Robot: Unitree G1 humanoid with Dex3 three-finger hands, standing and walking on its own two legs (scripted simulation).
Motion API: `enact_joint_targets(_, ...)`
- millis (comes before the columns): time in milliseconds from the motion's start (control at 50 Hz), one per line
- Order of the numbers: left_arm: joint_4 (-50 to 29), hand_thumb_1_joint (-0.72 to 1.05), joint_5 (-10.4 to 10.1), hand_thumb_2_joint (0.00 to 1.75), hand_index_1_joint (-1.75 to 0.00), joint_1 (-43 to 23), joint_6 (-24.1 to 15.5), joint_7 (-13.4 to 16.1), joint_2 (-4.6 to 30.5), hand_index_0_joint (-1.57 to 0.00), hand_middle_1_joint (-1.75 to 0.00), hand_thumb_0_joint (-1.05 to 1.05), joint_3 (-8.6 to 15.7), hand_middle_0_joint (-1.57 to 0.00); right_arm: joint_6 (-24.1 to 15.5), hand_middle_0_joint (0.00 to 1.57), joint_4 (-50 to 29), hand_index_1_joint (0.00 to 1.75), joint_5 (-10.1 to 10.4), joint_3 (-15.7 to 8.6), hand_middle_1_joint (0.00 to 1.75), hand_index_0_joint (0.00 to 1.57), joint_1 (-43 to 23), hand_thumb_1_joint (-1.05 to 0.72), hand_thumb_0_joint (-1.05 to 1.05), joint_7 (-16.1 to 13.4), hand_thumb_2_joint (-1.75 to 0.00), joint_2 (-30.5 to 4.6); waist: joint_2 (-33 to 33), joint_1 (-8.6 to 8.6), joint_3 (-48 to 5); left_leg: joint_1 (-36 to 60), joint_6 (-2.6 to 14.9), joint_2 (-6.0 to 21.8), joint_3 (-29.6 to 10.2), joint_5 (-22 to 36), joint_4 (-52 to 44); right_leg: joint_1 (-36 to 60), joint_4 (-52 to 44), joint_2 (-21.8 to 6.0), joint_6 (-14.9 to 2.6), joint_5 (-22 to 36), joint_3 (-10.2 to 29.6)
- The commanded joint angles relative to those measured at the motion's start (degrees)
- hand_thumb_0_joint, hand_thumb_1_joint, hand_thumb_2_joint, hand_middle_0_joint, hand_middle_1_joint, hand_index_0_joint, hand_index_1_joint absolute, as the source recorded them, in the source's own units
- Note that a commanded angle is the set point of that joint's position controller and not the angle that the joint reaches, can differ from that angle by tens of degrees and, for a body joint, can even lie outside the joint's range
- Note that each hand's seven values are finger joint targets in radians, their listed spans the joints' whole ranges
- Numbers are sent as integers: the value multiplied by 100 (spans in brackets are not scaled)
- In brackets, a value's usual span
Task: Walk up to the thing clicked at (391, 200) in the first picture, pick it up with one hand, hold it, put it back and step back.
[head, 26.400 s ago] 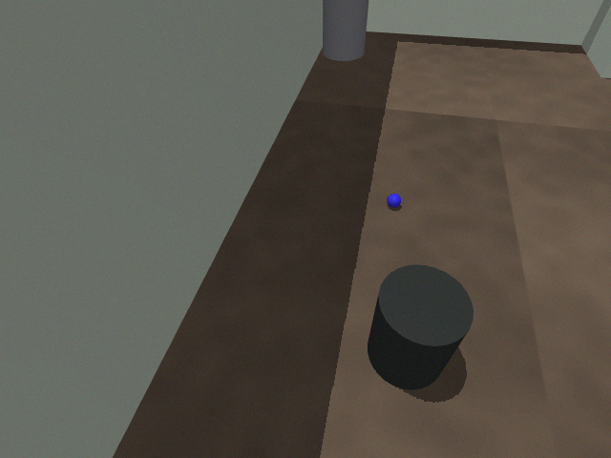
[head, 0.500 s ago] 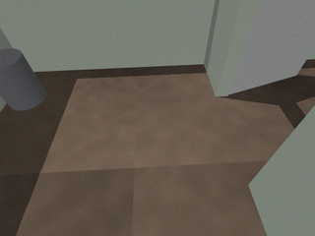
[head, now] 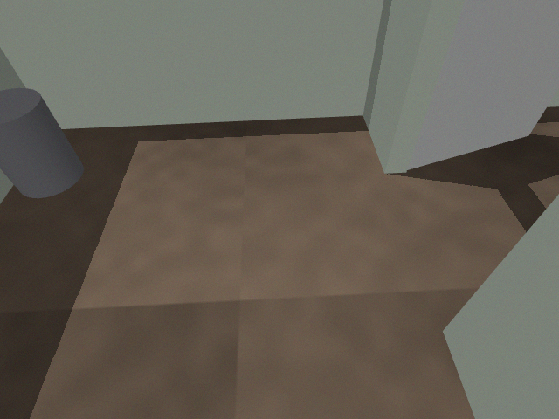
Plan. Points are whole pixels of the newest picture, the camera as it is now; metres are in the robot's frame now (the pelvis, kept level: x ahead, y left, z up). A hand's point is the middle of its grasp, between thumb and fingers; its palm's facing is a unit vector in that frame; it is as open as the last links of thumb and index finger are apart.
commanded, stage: stand
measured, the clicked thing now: out of the picture -0.22 +0.72 -0.75
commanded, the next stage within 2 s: walk up in 0.92 s
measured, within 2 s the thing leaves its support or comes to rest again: neither
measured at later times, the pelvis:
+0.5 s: pelvis +0.00 +0.00 +0.00, yaw +0 degrees
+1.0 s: pelvis +0.00 +0.00 +0.00, yaw +0 degrees
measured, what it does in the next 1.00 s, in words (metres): stands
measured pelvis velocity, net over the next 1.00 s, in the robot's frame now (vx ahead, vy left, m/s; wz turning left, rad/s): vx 0.00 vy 0.00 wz -0.01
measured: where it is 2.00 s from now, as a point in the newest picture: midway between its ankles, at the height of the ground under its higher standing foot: (309, 375)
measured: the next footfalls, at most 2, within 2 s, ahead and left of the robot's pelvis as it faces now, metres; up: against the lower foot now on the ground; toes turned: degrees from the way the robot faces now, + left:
left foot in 1.50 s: +0.34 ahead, +0.10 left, +0.00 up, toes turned +6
right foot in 1.94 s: +0.54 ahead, -0.18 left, +0.00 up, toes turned -4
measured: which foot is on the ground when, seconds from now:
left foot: down 0.00-1.00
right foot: down 0.00-1.00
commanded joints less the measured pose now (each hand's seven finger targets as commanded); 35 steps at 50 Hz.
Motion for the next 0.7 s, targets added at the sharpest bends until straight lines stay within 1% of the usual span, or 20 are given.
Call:
enact_joint_targets(0,-320,90,-19,90,-30,-158,-130,54,1244,-20,-30,0,232,-20,-128,20,-327,30,6,-205,30,20,-240,-90,0,-68,-90,-1237,29,-32,-457,475,226,560,-414,1234,-173,-257,-268,-583,-285,1134,282)
enact_joint_targets(20,-318,90,-27,90,-30,-160,-121,52,1224,-20,-30,0,231,-20,-129,20,-327,30,15,-210,30,20,-244,-90,0,-66,-90,-1251,71,-30,-442,454,215,543,-409,1146,-192,-282,-279,-561,-290,1004,267)
enact_joint_targets(80,-330,90,-9,90,-30,-134,-135,52,1221,-20,-30,0,220,-20,-125,20,-328,30,15,-226,30,20,-266,-90,0,-60,-90,-1265,9,-29,-406,477,222,544,-425,1178,-166,-327,-320,-547,-277,1031,256)
enact_joint_targets(120,-349,90,-13,90,-30,-167,-142,58,1249,-20,-30,0,226,-20,-123,20,-334,30,14,-214,30,20,-197,-90,0,-57,-90,-1228,16,-58,-479,476,233,563,-425,1289,-139,-250,-280,-576,-295,1173,263)
enact_joint_targets(160,-368,90,-20,90,-30,-140,-146,53,1224,-20,-30,0,225,-20,-132,20,-330,30,8,-216,30,20,-180,-90,0,-62,-90,-1251,64,-36,-537,468,251,550,-395,1350,-110,-170,-307,-611,-298,1333,301)
enact_joint_targets(220,-342,90,-18,90,-30,-132,-130,50,1224,-20,-30,0,234,-20,-138,20,-341,30,6,-196,30,20,-187,-90,0,-65,-90,-1231,100,-22,-457,421,249,542,-400,1253,-157,-173,-298,-596,-297,1201,283)
enact_joint_targets(260,-332,90,-15,90,-30,-124,-121,55,1242,-20,-30,0,245,-20,-127,20,-345,30,14,-204,30,20,-175,-90,0,-58,-90,-1228,1,-27,-364,373,249,530,-440,990,-235,-267,-326,-556,-287,883,257)
enact_joint_targets(280,-333,90,-9,90,-30,-106,-122,55,1246,-20,-30,0,247,-20,-118,20,-359,30,9,-219,30,20,-192,-90,0,-62,-90,-1255,-23,-11,-355,395,261,541,-446,971,-227,-296,-335,-549,-287,818,243)
enact_joint_targets(320,-330,90,-5,90,-30,-71,-125,44,1224,-20,-30,0,238,-20,-121,20,-366,30,10,-215,30,20,-192,-90,0,-60,-90,-1262,17,-7,-336,419,264,534,-442,931,-206,-320,-354,-566,-291,853,264)
enact_joint_targets(340,-333,90,-11,90,-30,-98,-126,45,1249,-20,-30,0,249,-20,-129,20,-362,30,10,-211,30,20,-152,-90,0,-59,-90,-1236,-11,-34,-360,425,251,538,-452,1037,-217,-309,-307,-562,-304,873,264)
enact_joint_targets(360,-341,90,-5,90,-30,-64,-128,42,1215,-20,-30,0,241,-20,-129,20,-353,30,10,-216,30,20,-149,-90,0,-62,-90,-1282,84,-19,-358,418,254,522,-436,943,-200,-338,-370,-568,-287,871,276)
enact_joint_targets(400,-351,90,-7,90,-30,-104,-128,44,1263,-20,-30,0,260,-20,-133,20,-366,30,6,-210,30,20,-129,-90,0,-59,-90,-1231,-1,-46,-359,427,245,525,-436,1010,-185,-327,-329,-575,-301,913,294)
enact_joint_targets(420,-358,90,-8,90,-30,-109,-121,40,1230,-20,-30,0,249,-20,-129,20,-369,30,6,-212,30,20,-114,-90,0,-61,-90,-1247,35,-47,-347,370,244,522,-443,949,-212,-323,-328,-561,-305,852,269)
enact_joint_targets(460,-365,90,-7,90,-30,-57,-125,42,1214,-20,-30,0,242,-20,-131,20,-375,30,3,-217,30,20,-161,-90,0,-67,-90,-1265,90,-14,-387,442,254,541,-449,1067,-174,-333,-318,-554,-300,921,260)
enact_joint_targets(500,-370,90,-10,90,-30,-76,-126,36,1236,-20,-30,0,247,-20,-134,20,-372,30,4,-206,30,20,-96,-90,0,-66,-90,-1237,39,-35,-396,384,249,536,-440,1000,-202,-272,-307,-575,-302,933,286)
enact_joint_targets(580,-355,90,-19,90,-30,-50,-119,35,1221,-20,-30,0,228,-20,-134,20,-363,30,3,-210,30,20,-122,-90,0,-63,-90,-1255,57,-22,-346,373,244,545,-479,975,-207,-340,-312,-560,-301,780,274)
enact_joint_targets(620,-371,90,-8,90,-30,-47,-128,39,1238,-20,-30,0,229,-20,-131,20,-356,30,9,-215,30,20,-99,-90,0,-62,-90,-1261,50,-27,-425,416,265,544,-462,1021,-149,-276,-332,-578,-295,908,286)
enact_joint_targets(640,-373,90,-7,90,-30,-56,-127,41,1249,-20,-30,0,227,-20,-132,20,-357,30,5,-205,30,20,-112,-90,0,-61,-90,-1235,25,-40,-396,398,245,530,-465,1056,-175,-320,-309,-560,-291,917,270)
enact_joint_targets(660,-365,90,2,90,-30,-27,-122,45,1240,-20,-30,0,232,-20,-124,20,-362,30,7,-213,30,20,-124,-90,0,-68,-90,-1268,94,-26,-400,407,265,522,-442,938,-151,-326,-349,-574,-295,894,284)
enact_joint_targets(680,-372,90,-1,90,-30,-83,-122,47,1268,-20,-30,0,235,-20,-126,20,-353,30,4,-208,30,20,-93,-90,0,-64,-90,-1227,16,-60,-385,382,235,522,-467,923,-201,-332,-305,-554,-296,803,272)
